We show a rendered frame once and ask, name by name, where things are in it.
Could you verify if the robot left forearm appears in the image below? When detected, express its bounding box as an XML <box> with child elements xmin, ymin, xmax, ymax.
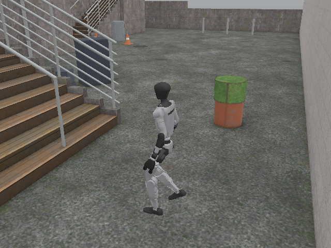
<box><xmin>150</xmin><ymin>133</ymin><xmax>165</xmax><ymax>161</ymax></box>

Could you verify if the robot left upper arm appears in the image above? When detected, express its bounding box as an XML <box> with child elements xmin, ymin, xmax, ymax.
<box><xmin>153</xmin><ymin>107</ymin><xmax>167</xmax><ymax>139</ymax></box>

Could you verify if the robot right upper arm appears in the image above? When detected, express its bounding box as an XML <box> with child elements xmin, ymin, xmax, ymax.
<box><xmin>169</xmin><ymin>100</ymin><xmax>179</xmax><ymax>125</ymax></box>

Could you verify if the robot left foot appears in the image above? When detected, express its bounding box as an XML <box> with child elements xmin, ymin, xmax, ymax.
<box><xmin>143</xmin><ymin>207</ymin><xmax>163</xmax><ymax>215</ymax></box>

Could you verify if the left robot hand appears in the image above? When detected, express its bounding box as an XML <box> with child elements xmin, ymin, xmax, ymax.
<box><xmin>143</xmin><ymin>159</ymin><xmax>155</xmax><ymax>174</ymax></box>

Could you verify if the left robot thigh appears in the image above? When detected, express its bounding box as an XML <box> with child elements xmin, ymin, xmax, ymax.
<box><xmin>145</xmin><ymin>149</ymin><xmax>166</xmax><ymax>186</ymax></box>

